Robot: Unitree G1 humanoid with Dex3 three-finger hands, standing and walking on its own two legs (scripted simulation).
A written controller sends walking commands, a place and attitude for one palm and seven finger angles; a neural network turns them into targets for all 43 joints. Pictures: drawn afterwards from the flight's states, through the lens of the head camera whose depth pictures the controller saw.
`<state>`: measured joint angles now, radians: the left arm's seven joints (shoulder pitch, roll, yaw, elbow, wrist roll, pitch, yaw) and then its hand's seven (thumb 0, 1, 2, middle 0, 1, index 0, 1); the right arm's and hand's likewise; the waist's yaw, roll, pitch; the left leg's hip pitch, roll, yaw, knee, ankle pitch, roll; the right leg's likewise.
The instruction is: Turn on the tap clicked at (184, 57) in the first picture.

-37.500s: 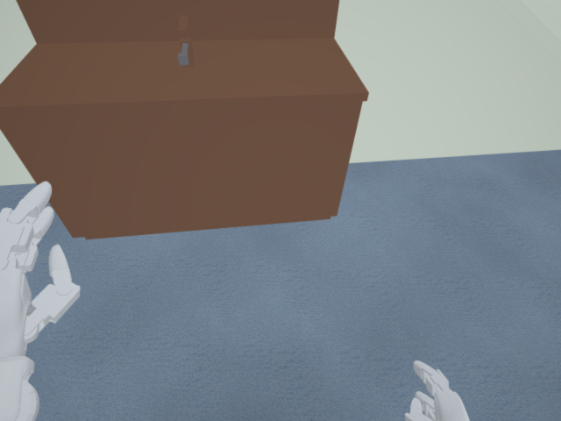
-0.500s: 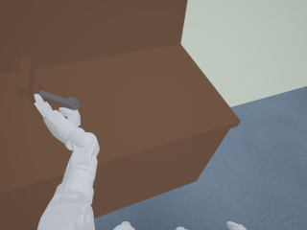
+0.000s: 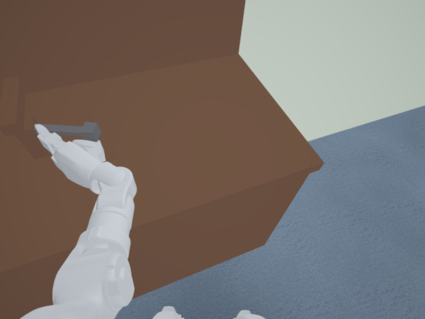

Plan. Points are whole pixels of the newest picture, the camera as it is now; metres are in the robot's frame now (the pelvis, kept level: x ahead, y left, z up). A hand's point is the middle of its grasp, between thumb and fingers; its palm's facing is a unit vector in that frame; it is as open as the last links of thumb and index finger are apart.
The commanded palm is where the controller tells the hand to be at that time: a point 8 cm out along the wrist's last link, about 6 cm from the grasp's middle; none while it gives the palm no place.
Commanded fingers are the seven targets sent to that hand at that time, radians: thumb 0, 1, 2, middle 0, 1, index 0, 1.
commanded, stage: push the lever round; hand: left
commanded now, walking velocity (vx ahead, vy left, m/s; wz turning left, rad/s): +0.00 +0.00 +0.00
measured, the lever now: (91, 132) +0.47 +0.24 +0.07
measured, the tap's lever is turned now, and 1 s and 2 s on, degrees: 65 79 79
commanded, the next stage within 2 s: lift the hand up off the lever in 0.28 s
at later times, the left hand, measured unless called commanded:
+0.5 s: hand (100, 133) +0.47 +0.22 +0.07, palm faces +0.84 -0.53 -0.10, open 7.9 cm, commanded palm +0.40 +0.22 +0.07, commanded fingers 0.00 0.90 0.90 -0.15 -0.15 -0.15 -0.15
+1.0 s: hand (98, 132) +0.46 +0.22 +0.08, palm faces +0.83 -0.55 -0.09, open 7.8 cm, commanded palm +0.40 +0.22 +0.09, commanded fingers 0.00 0.90 0.90 -0.15 -0.15 -0.15 -0.15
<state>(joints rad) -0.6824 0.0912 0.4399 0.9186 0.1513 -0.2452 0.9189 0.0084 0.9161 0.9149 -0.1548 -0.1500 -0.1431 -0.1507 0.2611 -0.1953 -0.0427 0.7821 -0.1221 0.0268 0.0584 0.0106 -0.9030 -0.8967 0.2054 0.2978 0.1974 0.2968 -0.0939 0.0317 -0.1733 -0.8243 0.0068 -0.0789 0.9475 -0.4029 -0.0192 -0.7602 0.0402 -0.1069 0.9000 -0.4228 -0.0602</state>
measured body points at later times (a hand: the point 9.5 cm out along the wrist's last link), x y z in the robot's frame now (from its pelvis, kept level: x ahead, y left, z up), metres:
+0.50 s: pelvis +0.01 +0.00 +0.00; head +0.08 +0.01 +0.45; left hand +0.42 +0.25 +0.07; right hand +0.04 -0.25 -0.13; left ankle +0.03 +0.13 -0.68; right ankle +0.01 -0.09 -0.68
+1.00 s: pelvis +0.02 +0.01 +0.01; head +0.07 +0.01 +0.46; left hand +0.41 +0.24 +0.09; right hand +0.09 -0.24 -0.12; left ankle +0.03 +0.13 -0.68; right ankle +0.01 -0.08 -0.68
